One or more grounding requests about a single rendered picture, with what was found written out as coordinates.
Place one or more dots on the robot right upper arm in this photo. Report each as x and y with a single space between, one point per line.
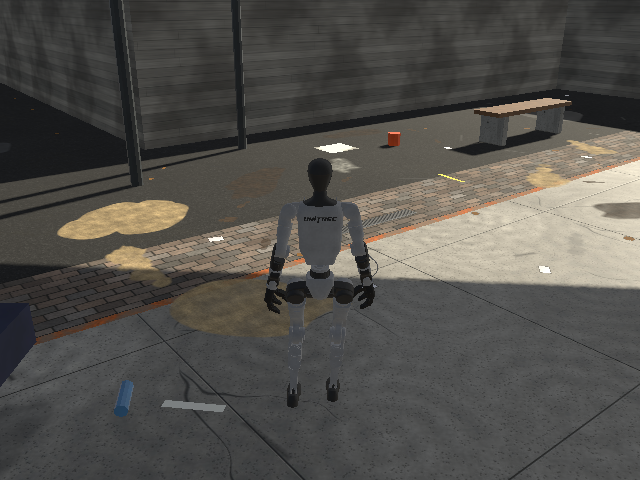
351 211

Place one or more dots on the robot right hand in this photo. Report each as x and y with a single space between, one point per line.
369 293

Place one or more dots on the right robot forearm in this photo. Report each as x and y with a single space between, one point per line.
364 269

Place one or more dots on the left robot shin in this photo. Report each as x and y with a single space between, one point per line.
294 361

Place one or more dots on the humanoid robot head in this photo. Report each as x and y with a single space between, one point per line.
320 173

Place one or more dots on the left robot forearm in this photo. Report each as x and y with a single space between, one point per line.
275 270

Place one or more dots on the robot left hand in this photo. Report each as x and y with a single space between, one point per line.
270 298

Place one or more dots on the robot left upper arm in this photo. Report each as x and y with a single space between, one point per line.
288 212

